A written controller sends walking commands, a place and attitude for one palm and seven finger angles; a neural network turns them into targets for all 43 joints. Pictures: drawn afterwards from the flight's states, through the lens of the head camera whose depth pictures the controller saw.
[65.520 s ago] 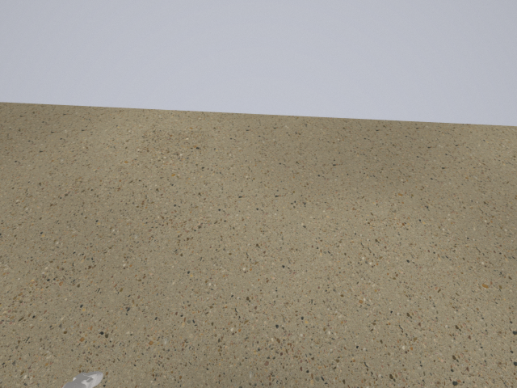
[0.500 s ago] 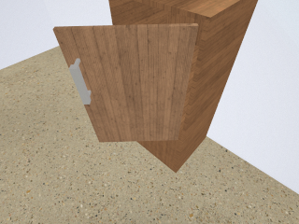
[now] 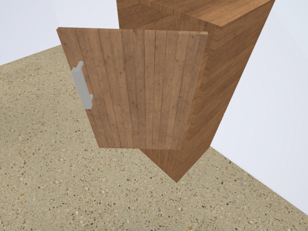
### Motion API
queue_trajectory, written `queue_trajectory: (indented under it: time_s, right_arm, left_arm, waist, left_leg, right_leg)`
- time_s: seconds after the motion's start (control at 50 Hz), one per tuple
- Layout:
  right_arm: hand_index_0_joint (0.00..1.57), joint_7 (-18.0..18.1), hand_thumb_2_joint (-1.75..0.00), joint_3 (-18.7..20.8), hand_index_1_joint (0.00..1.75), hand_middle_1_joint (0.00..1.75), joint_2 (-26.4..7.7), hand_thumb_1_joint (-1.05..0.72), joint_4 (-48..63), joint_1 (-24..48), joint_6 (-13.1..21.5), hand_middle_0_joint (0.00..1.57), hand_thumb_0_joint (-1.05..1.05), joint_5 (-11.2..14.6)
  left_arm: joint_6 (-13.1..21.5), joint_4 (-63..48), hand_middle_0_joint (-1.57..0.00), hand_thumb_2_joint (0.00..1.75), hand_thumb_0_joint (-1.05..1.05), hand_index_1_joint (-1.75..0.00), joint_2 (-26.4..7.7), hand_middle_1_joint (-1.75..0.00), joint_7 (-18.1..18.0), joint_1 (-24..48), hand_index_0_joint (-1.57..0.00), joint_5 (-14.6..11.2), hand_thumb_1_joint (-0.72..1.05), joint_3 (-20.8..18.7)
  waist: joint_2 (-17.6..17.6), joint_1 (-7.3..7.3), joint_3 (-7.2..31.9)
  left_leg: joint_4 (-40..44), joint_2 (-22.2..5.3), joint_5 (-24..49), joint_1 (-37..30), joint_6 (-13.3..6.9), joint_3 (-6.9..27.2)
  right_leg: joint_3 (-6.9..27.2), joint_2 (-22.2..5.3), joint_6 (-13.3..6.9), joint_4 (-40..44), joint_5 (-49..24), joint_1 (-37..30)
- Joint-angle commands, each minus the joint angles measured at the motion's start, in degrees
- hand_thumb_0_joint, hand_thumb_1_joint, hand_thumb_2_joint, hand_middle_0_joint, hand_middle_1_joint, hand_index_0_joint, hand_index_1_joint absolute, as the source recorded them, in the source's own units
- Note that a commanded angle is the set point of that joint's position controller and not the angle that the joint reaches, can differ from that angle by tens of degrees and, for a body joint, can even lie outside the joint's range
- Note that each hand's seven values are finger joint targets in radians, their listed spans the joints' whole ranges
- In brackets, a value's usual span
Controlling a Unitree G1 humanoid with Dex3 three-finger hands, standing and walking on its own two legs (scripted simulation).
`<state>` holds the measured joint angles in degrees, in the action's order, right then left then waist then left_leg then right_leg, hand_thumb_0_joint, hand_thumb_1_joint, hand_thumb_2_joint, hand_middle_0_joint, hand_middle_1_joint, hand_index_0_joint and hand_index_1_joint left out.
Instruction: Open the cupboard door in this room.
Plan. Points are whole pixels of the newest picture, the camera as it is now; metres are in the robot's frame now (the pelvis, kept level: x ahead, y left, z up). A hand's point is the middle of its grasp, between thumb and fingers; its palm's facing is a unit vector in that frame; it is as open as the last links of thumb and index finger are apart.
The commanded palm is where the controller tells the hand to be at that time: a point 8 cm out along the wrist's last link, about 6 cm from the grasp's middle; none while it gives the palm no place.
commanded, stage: look again from close up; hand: left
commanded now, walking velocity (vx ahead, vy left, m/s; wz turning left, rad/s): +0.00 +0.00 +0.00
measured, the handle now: (84, 85) +0.52 +0.27 +0.08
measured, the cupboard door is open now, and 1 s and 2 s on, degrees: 44 44 44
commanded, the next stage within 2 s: raise the hand with hooked fingers in 0.52 s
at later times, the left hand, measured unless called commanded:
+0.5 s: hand out of the picture +0.01 +0.20 -0.17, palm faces +0.01 -0.97 -0.23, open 7.4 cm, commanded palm none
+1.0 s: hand (72, 228) +0.14 +0.21 -0.03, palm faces +0.05 -1.00 +0.00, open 8.4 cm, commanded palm +0.11 +0.28 -0.03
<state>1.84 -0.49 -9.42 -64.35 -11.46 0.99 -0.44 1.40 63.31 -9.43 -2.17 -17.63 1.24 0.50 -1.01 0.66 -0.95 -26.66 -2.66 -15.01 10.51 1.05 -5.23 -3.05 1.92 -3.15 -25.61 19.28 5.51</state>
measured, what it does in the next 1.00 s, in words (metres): lowers itself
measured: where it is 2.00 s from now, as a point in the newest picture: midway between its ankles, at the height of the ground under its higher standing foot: outside the picture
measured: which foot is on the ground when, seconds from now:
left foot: down 0.00-1.00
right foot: down 0.00-1.00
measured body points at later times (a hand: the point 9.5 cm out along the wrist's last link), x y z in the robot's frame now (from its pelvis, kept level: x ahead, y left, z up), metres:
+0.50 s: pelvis -0.01 +0.01 +0.00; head +0.00 +0.01 +0.45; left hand +0.01 +0.25 -0.15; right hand +0.01 -0.22 -0.16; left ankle -0.01 +0.13 -0.74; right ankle -0.06 -0.08 -0.74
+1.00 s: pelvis -0.07 +0.01 -0.07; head -0.04 +0.01 +0.38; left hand +0.13 +0.26 -0.03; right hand +0.16 -0.24 -0.11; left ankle -0.01 +0.13 -0.74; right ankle -0.06 -0.08 -0.74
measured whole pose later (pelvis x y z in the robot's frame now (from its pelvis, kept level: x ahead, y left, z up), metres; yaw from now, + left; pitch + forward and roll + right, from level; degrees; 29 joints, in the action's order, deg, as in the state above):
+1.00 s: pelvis -0.07 +0.01 -0.07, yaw +2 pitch +9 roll +0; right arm 1.9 2.9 -15.6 -31.7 -7.6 12.8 2.3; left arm 28.4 13.1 -11.7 19.4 -17.9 -16.5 -10.5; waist -1.0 0.7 6.7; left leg -58.2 -2.3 -22.5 45.1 -0.1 -2.9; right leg -5.2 -0.5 -3.3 -60.4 29.8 40.2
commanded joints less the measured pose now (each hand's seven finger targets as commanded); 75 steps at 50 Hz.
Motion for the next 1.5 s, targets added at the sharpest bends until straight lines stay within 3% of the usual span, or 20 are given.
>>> queue_trajectory:
  time_s: [0.0, 0.58, 0.6, 0.62, 0.64, 0.66, 0.68, 0.7, 0.72, 0.74, 0.8, 0.84, 0.86, 0.88, 0.96, 1.04, 1.1, 1.26, 1.36, 1.48]
  right_arm:
    - [0.20, 0.22, -0.90, 0.86, 0.30, 0.30, -5.88, -0.90, 1.79, -2.17, 0.50, 0.20, 0.00, -0.27]
    - [0.20, -0.03, -0.90, 1.07, 0.30, 0.30, -7.99, -0.90, 0.35, -2.24, 1.00, 0.20, 0.00, -0.33]
    - [0.20, -0.39, -0.90, 1.11, 0.30, 0.30, -7.33, -0.90, 4.42, 0.05, 1.21, 0.20, 0.00, 0.17]
    - [0.20, 1.75, -0.90, 2.94, 0.30, 0.30, -16.31, -0.90, 23.64, -2.25, 9.07, 0.20, 0.00, 3.26]
    - [0.20, 3.32, -0.90, 1.92, 0.30, 0.30, -11.93, -0.90, 22.01, 0.69, 14.51, 0.20, 0.00, 2.02]
    - [0.20, 2.87, -0.90, 2.26, 0.30, 0.30, -9.16, -0.90, 22.71, 0.20, 15.73, 0.20, 0.00, 2.92]
    - [0.20, 2.49, -0.90, 2.44, 0.30, 0.30, -9.67, -0.90, 21.34, -0.83, 15.45, 0.20, 0.00, 3.07]
    - [0.20, 2.29, -0.90, 4.12, 0.30, 0.30, -11.90, -0.90, 24.29, 0.44, 15.34, 0.20, 0.00, 2.59]
    - [0.20, 2.23, -0.90, 4.87, 0.30, 0.30, -13.07, -0.90, 25.05, 0.19, 15.09, 0.20, 0.00, 1.45]
    - [0.20, 1.95, -0.90, 5.08, 0.30, 0.30, -12.35, -0.90, 26.49, 1.32, 14.84, 0.20, 0.00, 0.75]
    - [0.20, -0.45, -0.90, 5.36, 0.30, 0.30, -11.45, -0.90, 31.09, 5.34, 15.24, 0.20, 0.00, 0.51]
    - [0.20, -1.48, -0.90, 5.81, 0.30, 0.30, -12.02, -0.90, 34.32, 6.23, 15.77, 0.20, 0.00, 1.03]
    - [0.20, -1.54, -0.90, 6.22, 0.30, 0.30, -12.34, -0.90, 35.97, 5.81, 15.34, 0.20, 0.00, 1.58]
    - [0.20, -1.27, -0.90, 5.74, 0.30, 0.30, -12.80, -0.90, 39.11, 7.01, 14.96, 0.20, 0.00, 2.08]
    - [0.20, 1.56, -0.90, 4.69, 0.30, 0.30, -11.95, -0.90, 43.14, 5.41, 13.77, 0.20, 0.00, 3.18]
    - [0.20, 3.27, -0.90, 3.35, 0.30, 0.30, -11.02, -0.90, 41.26, 2.37, 14.74, 0.20, 0.00, 2.38]
    - [0.20, 4.08, -0.90, 2.47, 0.30, 0.30, -11.65, -0.90, 38.89, 1.21, 15.97, 0.20, 0.00, 2.32]
    - [0.20, 4.04, -0.90, 2.00, 0.30, 0.30, -11.86, -0.90, 38.40, 2.08, 16.16, 0.20, 0.00, 2.78]
    - [0.20, 3.16, -0.90, 2.33, 0.30, 0.30, -12.07, -0.90, 38.26, 1.27, 16.42, 0.20, 0.00, 2.26]
    - [0.20, 3.22, -0.90, 2.39, 0.30, 0.30, -13.28, -0.90, 37.98, -0.30, 16.86, 0.20, 0.00, 2.66]
  left_arm:
    - [0.63, -1.69, -0.20, 0.90, 0.00, -0.30, -7.57, -0.30, -0.39, -3.07, -0.20, -0.32, 0.90, -1.41]
    - [0.55, -1.48, -0.20, 0.90, 0.00, -0.30, -9.35, -0.30, 0.06, 0.58, -0.20, -0.34, 0.90, -1.78]
    - [1.46, -0.10, -0.20, 0.90, 0.00, -0.30, -5.96, -0.30, -2.57, -4.79, -0.20, 0.27, 0.90, -0.91]
    - [13.32, -86.73, -0.20, 0.89, 0.00, -0.32, -22.63, -0.32, -1.67, 37.07, -0.20, -10.90, 0.88, -11.38]
    - [11.51, -73.80, -0.20, 0.88, 0.00, -0.33, -17.99, -0.33, -3.47, 10.37, -0.20, -6.54, 0.85, -10.01]
    - [4.55, -66.34, -0.21, 0.87, 0.00, -0.34, -6.13, -0.34, -4.47, -5.27, -0.21, -8.23, 0.83, -3.30]
    - [4.38, -62.03, -0.21, 0.86, 0.00, -0.36, -0.75, -0.36, -3.48, -3.03, -0.21, -10.01, 0.81, -2.65]
    - [7.35, -62.58, -0.21, 0.85, 0.00, -0.37, -4.35, -0.37, -2.38, 2.36, -0.21, -10.70, 0.78, -6.33]
    - [11.17, -59.28, -0.21, 0.84, 0.00, -0.39, -6.57, -0.39, -0.66, 0.82, -0.21, -11.00, 0.76, -9.89]
    - [15.23, -53.28, -0.21, 0.83, 0.00, -0.40, -3.66, -0.40, 1.82, -6.24, -0.21, -12.04, 0.74, -10.36]
    - [29.05, -48.27, -0.22, 0.80, 0.00, -0.45, -0.87, -0.45, 11.85, -13.85, -0.22, -14.48, 0.67, -10.33]
    - [36.53, -49.69, -0.22, 0.78, 0.00, -0.48, -5.48, -0.48, 19.46, -10.19, -0.22, -16.07, 0.62, -12.86]
    - [36.29, -48.12, -0.22, 0.77, 0.00, -0.50, -9.44, -0.50, 21.24, -11.49, -0.22, -16.69, 0.60, -17.30]
    - [34.54, -52.21, -0.22, 0.76, 0.00, -0.51, -9.50, -0.51, 22.72, -9.23, -0.22, -18.27, 0.57, -16.44]
    - [27.99, -66.03, -0.23, 0.72, 0.00, -0.57, -13.31, -0.57, 20.78, 5.65, -0.23, -21.50, 0.48, -18.75]
    - [30.24, -76.71, -0.24, 0.68, 0.00, -0.63, -13.40, -0.63, 17.12, 13.50, -0.24, -18.59, 0.39, -15.32]
    - [29.87, -73.67, -0.24, 0.65, 0.00, -0.68, -13.83, -0.68, 18.85, 13.53, -0.24, -18.17, 0.32, -14.01]
    - [18.21, -64.21, -0.25, 0.57, 0.00, -0.80, -17.04, -0.80, 22.51, 5.68, -0.25, -21.90, 0.13, -21.78]
    - [19.70, -66.48, -0.26, 0.52, 0.00, -0.87, -17.50, -0.87, 20.52, 5.65, -0.26, -22.10, 0.01, -23.61]
    - [20.58, -68.23, -0.27, 0.46, 0.00, -0.96, -18.25, -0.96, 21.57, 10.11, -0.27, -21.58, -0.13, -22.44]
  waist:
    - [0.32, -0.40, -0.94]
    - [0.13, -0.25, -1.24]
    - [2.48, 0.46, -4.07]
    - [12.46, -5.28, 24.26]
    - [20.89, 0.90, 25.46]
    - [17.81, -0.72, 17.92]
    - [5.68, -3.02, 7.85]
    - [-1.86, -4.15, 1.28]
    - [-7.10, -4.34, 1.73]
    - [-12.09, -2.25, 1.17]
    - [-9.64, 2.41, 5.95]
    - [-5.95, 2.43, 10.88]
    - [-2.49, 3.86, 12.47]
    - [-0.88, 3.73, 15.40]
    - [-0.66, 0.28, 15.36]
    - [5.98, -2.87, 14.85]
    - [6.45, -4.04, 13.46]
    - [4.48, 1.10, 16.70]
    - [1.12, 1.17, 16.44]
    - [3.86, -0.12, 16.72]
  left_leg:
    - [2.67, -3.87, 12.76, -2.23, -2.38, 3.88]
    - [6.40, -4.50, 12.35, -2.55, -2.90, 5.77]
    - [-7.38, -4.22, 18.46, 1.64, -1.30, 2.63]
    - [0.76, 2.53, 26.93, -15.02, -2.84, 4.88]
    - [2.27, -0.67, 36.46, -22.15, -3.44, 5.20]
    - [1.37, -1.12, 36.27, -15.72, -2.08, 5.92]
    - [0.14, -1.56, 30.53, -9.19, -2.26, 6.55]
    - [-2.69, -0.46, 20.44, -2.00, -2.56, 7.12]
    - [-5.87, 0.86, 14.13, 3.03, -2.56, 6.37]
    - [-8.68, 1.56, 9.93, 9.30, -2.18, 6.15]
    - [-17.56, 2.88, 3.87, 21.75, -0.67, 4.73]
    - [-23.24, 3.39, 0.21, 27.62, -0.58, 4.37]
    - [-24.59, 3.60, -0.11, 28.51, -0.83, 3.52]
    - [-25.24, 4.13, -1.75, 29.01, -1.34, 2.66]
    - [-26.42, 3.29, -9.80, 29.97, -2.45, 3.77]
    - [-26.29, 1.68, -8.06, 25.52, -3.29, 5.64]
    - [-26.04, 1.15, -6.12, 24.87, -3.36, 6.92]
    - [-19.86, 1.81, 0.95, 20.88, -2.84, 7.38]
    - [-17.72, 1.84, 4.22, 18.40, -2.84, 7.24]
    - [-15.75, 1.80, 3.25, 14.76, -2.90, 7.00]
  right_leg:
    - [6.88, -8.46, 1.28, 4.63, -25.40, 3.77]
    - [6.60, -8.59, 0.85, 6.25, -16.55, 4.33]
    - [9.91, -11.72, 3.78, 5.33, -39.99, 6.94]
    - [4.46, -5.64, 1.12, -0.86, -38.37, 2.58]
    - [2.76, -2.78, 0.32, -5.24, -24.21, 5.56]
    - [-0.99, -2.72, 1.48, -6.74, -11.89, 10.01]
    - [-2.16, -2.52, 2.29, -4.52, -10.36, 14.37]
    - [-2.74, -2.06, 2.81, -3.05, -11.09, 18.55]
    - [-2.99, -1.91, 3.07, -4.04, -11.29, 21.99]
    - [-3.37, -1.63, 3.14, -7.08, -9.41, 24.77]
    - [-1.87, -1.71, 2.23, -18.04, -5.75, 30.90]
    - [1.26, -2.53, 1.78, -22.20, -2.51, 32.86]
    - [3.27, -2.98, 1.38, -22.51, -1.33, 31.52]
    - [5.00, -3.42, 1.85, -21.69, 1.49, 30.48]
    - [9.31, -3.31, 3.24, -16.05, 18.43, 33.40]
    - [8.34, -2.51, 2.51, -15.76, 15.20, 35.00]
    - [6.52, -1.63, 2.25, -16.86, 10.40, 35.24]
    - [3.39, -1.52, 2.57, -15.05, 0.02, 25.50]
    - [0.96, -0.78, 2.68, -15.67, -5.21, 24.40]
    - [0.32, -0.75, 2.56, -14.56, -4.19, 25.11]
